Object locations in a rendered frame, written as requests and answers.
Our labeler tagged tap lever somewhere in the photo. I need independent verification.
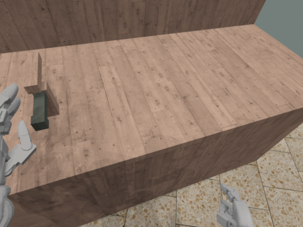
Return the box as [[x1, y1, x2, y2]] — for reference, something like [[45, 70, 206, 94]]
[[31, 91, 49, 131]]

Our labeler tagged robot left hand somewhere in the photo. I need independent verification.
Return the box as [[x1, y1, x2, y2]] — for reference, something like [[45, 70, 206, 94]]
[[0, 83, 36, 186]]

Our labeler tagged left robot forearm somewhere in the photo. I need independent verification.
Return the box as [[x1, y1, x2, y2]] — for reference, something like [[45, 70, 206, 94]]
[[0, 185, 14, 227]]

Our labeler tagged robot right hand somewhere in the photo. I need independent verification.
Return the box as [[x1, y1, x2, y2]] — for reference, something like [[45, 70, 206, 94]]
[[217, 183, 254, 227]]

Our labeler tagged counter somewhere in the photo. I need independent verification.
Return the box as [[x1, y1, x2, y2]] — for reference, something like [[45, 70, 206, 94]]
[[0, 0, 303, 227]]

